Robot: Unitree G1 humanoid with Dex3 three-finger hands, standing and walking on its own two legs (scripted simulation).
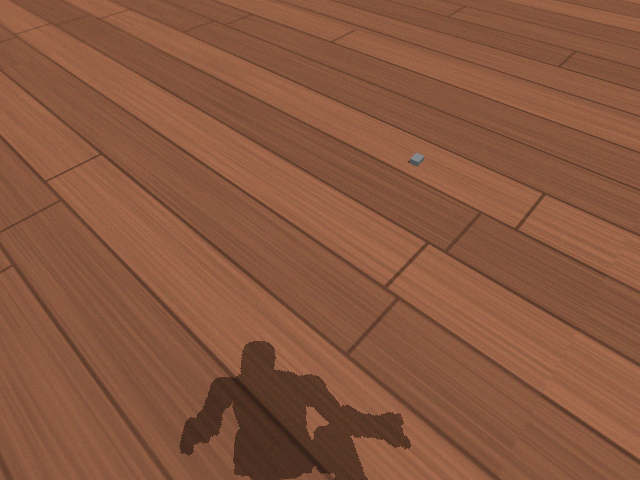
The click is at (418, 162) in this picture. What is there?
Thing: small brick
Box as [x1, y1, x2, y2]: [410, 153, 423, 166]
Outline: 416,153 410,159 410,163 417,166 423,160 423,156
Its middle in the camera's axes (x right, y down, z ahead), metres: +0.48 -0.40 +1.98
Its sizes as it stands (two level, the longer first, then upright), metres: 0.063 0.046 0.029
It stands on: the floor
